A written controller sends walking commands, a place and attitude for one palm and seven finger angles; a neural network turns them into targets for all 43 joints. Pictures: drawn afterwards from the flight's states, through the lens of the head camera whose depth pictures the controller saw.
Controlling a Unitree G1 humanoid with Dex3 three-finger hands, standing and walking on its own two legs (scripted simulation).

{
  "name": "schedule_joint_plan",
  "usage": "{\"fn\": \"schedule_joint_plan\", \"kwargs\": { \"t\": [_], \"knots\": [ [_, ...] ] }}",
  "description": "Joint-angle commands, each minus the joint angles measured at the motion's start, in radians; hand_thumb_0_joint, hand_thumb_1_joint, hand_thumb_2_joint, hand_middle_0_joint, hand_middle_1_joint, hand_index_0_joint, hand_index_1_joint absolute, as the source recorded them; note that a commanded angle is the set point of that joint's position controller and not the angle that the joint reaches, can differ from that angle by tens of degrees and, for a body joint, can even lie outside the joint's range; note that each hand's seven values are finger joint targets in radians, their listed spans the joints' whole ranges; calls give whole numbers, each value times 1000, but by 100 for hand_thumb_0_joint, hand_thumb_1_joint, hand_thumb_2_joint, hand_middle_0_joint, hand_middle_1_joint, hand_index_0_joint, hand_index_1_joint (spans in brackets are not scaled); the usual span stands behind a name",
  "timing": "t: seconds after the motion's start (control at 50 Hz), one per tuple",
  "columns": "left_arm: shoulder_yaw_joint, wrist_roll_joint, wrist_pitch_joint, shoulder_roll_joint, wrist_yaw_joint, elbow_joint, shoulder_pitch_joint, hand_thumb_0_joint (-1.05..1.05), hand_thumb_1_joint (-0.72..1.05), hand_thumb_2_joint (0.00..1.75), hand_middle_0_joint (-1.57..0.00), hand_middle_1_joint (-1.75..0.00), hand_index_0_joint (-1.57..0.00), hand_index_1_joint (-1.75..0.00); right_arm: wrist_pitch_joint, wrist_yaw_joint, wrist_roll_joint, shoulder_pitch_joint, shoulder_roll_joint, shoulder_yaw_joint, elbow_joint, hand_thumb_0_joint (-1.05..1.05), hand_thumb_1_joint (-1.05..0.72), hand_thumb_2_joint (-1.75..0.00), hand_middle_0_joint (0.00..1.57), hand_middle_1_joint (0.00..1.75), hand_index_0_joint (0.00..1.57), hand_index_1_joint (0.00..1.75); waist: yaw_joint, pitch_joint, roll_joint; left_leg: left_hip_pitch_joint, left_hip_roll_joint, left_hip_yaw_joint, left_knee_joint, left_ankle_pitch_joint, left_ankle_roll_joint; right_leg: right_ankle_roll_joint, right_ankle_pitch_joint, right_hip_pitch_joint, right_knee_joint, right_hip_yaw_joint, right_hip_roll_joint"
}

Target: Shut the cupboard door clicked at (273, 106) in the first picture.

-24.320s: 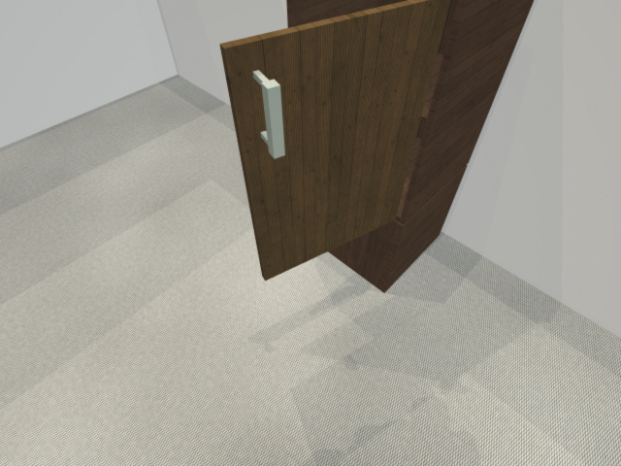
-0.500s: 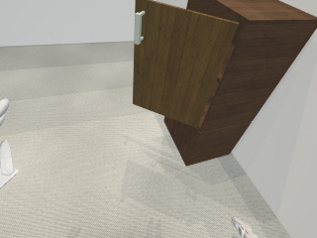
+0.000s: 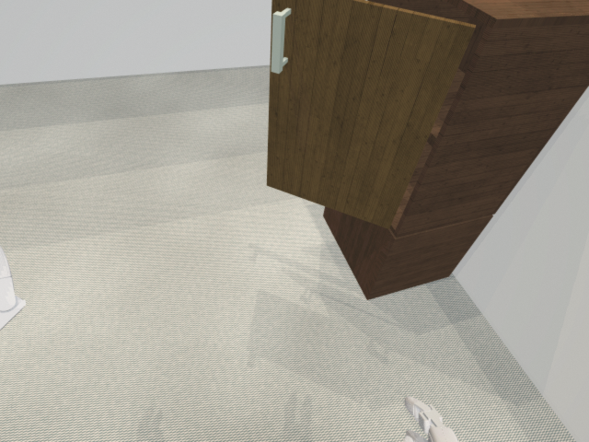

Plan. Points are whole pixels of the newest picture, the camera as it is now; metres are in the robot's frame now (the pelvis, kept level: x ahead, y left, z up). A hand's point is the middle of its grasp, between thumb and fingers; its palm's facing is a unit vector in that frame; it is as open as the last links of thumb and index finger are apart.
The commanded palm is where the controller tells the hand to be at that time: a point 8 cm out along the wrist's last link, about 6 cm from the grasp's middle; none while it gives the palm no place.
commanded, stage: stop stepping back and stand still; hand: left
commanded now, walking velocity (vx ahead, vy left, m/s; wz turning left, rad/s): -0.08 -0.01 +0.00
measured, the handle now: (281, 40) +0.90 +0.08 +0.14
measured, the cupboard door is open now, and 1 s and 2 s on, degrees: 48 48 48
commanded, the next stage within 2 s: let the arm hang, fingers relaxed in 1.08 s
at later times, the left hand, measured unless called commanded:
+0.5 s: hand (58, 272) +0.24 +0.26 +0.16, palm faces +0.38 -0.78 -0.50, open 7.4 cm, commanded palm +0.18 +0.29 +0.18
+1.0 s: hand out of the picture +0.20 +0.29 +0.15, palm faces +0.44 -0.79 -0.43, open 7.4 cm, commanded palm +0.13 +0.32 +0.18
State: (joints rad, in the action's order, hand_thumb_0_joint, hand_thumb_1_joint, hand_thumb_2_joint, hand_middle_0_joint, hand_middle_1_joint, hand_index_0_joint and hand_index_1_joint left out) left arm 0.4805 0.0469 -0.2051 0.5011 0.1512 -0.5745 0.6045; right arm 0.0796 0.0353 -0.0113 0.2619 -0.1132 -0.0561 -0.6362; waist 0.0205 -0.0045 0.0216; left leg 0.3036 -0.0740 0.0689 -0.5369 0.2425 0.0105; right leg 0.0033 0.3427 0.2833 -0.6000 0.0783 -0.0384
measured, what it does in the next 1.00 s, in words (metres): steps on the spot: right foot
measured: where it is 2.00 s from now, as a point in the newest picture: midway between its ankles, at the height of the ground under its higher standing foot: outside the picture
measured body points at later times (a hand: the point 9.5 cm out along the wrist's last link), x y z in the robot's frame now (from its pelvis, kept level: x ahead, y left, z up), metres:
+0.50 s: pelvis +0.03 -0.01 +0.00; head +0.04 +0.01 +0.45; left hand +0.21 +0.30 +0.19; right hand +0.20 -0.26 -0.07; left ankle +0.03 +0.11 -0.74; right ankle -0.01 -0.10 -0.74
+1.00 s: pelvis +0.00 +0.02 +0.00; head -0.01 +0.04 +0.45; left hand +0.17 +0.33 +0.17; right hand +0.14 -0.20 -0.09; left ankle +0.03 +0.11 -0.74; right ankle -0.01 -0.10 -0.74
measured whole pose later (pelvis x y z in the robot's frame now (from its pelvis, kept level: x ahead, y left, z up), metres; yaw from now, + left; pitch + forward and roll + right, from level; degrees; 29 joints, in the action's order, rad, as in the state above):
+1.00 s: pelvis +0.00 +0.02 +0.00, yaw +0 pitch +0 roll -2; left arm 0.39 0.03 -0.17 0.39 0.16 -0.43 0.53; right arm 0.06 0.07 0.01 0.25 -0.18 -0.03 -0.63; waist 0.00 -0.02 0.00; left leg 0.27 -0.02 0.09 -0.46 0.20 0.05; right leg 0.01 0.22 0.17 -0.39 0.05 0.00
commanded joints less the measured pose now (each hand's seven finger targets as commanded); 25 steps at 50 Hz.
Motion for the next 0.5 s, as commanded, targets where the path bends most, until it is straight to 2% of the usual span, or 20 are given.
{"fn": "schedule_joint_plan", "kwargs": {
  "t": [0.0,0.02,0.04,0.06,0.08,0.1,0.12,0.16,0.18,0.2,0.24,0.26,0.28,0.32,0.36,0.46,0.48],
  "knots": [
    [72,0,-12,95,26,-72,-76,0,90,90,-20,-30,-20,-30,29,32,15,-93,-201,83,139,0,-90,-90,20,30,20,30,5,-24,-102,108,-95,-105,159,215,35,-21,-58,-171,207,-65,36],
    [67,0,-14,98,26,-74,-107,0,90,90,-20,-30,-20,-30,29,35,12,-83,-199,85,134,0,-90,-90,20,30,20,30,10,-41,-55,70,-66,-85,89,115,27,-46,-144,-148,215,-137,85],
    [67,0,-17,109,29,-77,-139,0,90,90,-20,-30,-20,-30,29,37,8,-80,-197,84,130,0,-90,-90,20,30,20,30,14,-58,-33,27,-45,-73,38,15,18,-64,-279,-120,205,-189,132],
    [77,-3,-24,130,31,-95,-172,0,90,90,-20,-30,-20,-30,37,39,4,-87,-195,82,121,0,-90,-90,20,30,20,30,14,-103,-36,-12,-31,-65,26,-78,7,-66,-424,-137,171,-186,156],
    [36,6,-16,87,28,-89,-153,0,90,90,-20,-30,-20,-30,36,38,22,-81,-187,89,118,0,-90,-90,20,30,20,30,9,-156,53,-57,-17,-46,-25,-158,1,-64,-544,-162,149,-202,163],
    [36,3,-13,97,31,-108,-151,0,90,90,-20,-30,-20,-30,30,38,27,-96,-188,91,129,0,-90,-90,20,30,20,30,4,-181,92,-78,-7,-30,-53,-231,2,-54,-692,-179,133,-203,174],
    [44,0,-15,108,34,-131,-149,0,90,90,-20,-30,-20,-30,24,38,29,-106,-184,88,135,0,-90,-90,20,30,20,30,0,-201,103,-82,1,-19,-59,-285,5,-41,-805,-209,111,-182,178],
    [79,-4,-23,144,39,-175,-137,0,90,90,-20,-30,-20,-30,19,41,31,-126,-184,84,149,0,-90,-90,20,30,20,30,-8,-217,20,-86,10,-12,-47,-343,7,-25,-879,-237,84,-161,179],
    [69,-2,-27,125,39,-188,-110,0,90,90,-20,-30,-20,-30,16,41,32,-127,-176,80,154,0,-90,-90,20,30,20,30,-7,-209,-7,-97,10,-12,-34,-391,8,-22,-874,-236,73,-144,167],
    [81,-2,-32,133,40,-201,-89,0,90,90,-20,-30,-20,-30,11,41,31,-132,-177,80,160,0,-90,-90,20,30,20,30,-11,-203,-47,-115,5,-13,-24,-438,9,-16,-847,-221,72,-131,154],
    [105,1,-39,141,42,-199,-38,0,90,90,-20,-30,-20,-30,0,40,30,-134,-179,81,171,0,-90,-90,20,30,20,30,-14,-187,-87,-127,-7,-19,-23,-491,10,-7,-785,-197,85,-121,133],
    [141,1,-41,170,44,-194,-9,0,90,90,-20,-30,-20,-30,-6,40,30,-132,-184,86,172,0,-90,-90,20,30,20,30,-15,-192,-98,-116,-10,-19,-32,-495,6,-9,-793,-207,89,-121,138],
    [121,5,-43,141,41,-176,3,0,90,90,-20,-30,-20,-30,-13,38,32,-129,-178,83,175,0,-90,-90,20,30,20,30,-9,-174,-95,-92,-8,-22,-30,-477,0,-17,-774,-214,96,-124,139],
    [128,9,-44,136,40,-132,17,0,90,90,-20,-30,-20,-30,-24,37,34,-123,-185,88,182,0,-90,-90,20,30,20,30,-7,-159,-64,-64,-4,-17,-34,-420,-5,-21,-768,-217,117,-140,145],
    [132,12,-43,136,38,-98,31,0,90,90,-20,-30,-20,-30,-30,39,37,-117,-192,94,184,0,-90,-90,20,30,20,30,-5,-149,-68,-59,-4,-21,-25,-391,-9,-26,-752,-206,127,-142,155],
    [89,13,-35,115,30,-98,7,0,90,90,-20,-30,-20,-30,-27,46,39,-122,-208,97,194,0,-90,-90,20,30,20,30,-9,-155,-93,-98,-31,-42,29,-429,3,-2,-640,-180,127,-110,114],
    [76,12,-32,105,29,-93,6,0,90,90,-20,-30,-20,-30,-25,48,38,-122,-204,92,195,0,-90,-90,20,30,20,30,-10,-152,-80,-97,-36,-48,39,-430,6,0,-619,-182,127,-104,107]
  ]
}}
